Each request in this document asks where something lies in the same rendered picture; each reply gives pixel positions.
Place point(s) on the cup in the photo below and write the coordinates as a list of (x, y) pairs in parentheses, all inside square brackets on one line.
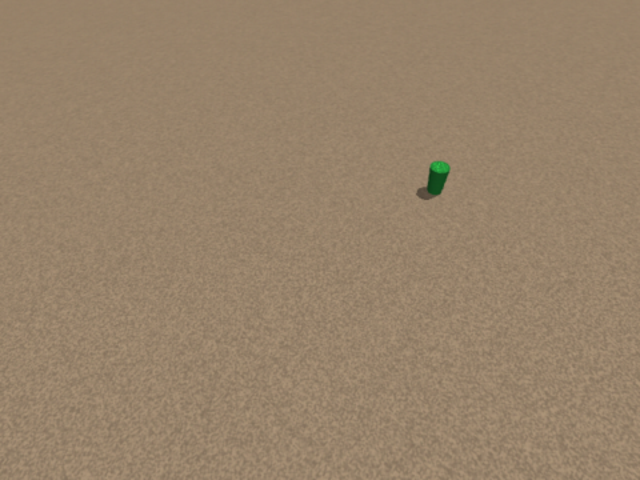
[(437, 177)]

